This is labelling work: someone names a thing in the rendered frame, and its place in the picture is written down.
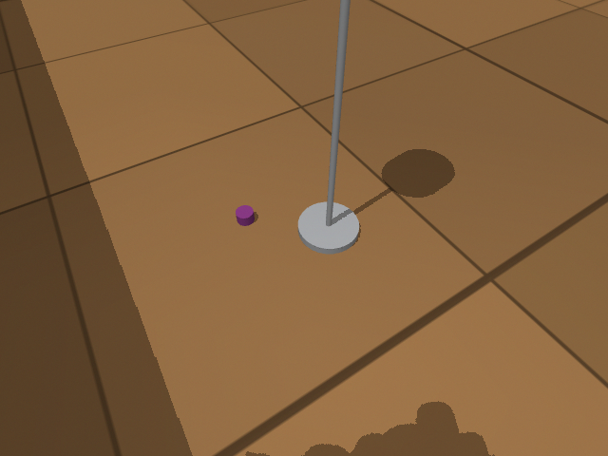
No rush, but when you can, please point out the floor lamp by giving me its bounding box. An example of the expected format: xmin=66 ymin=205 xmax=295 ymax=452
xmin=298 ymin=0 xmax=359 ymax=254

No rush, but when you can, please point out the tin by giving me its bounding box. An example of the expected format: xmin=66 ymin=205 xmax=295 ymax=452
xmin=236 ymin=205 xmax=255 ymax=226

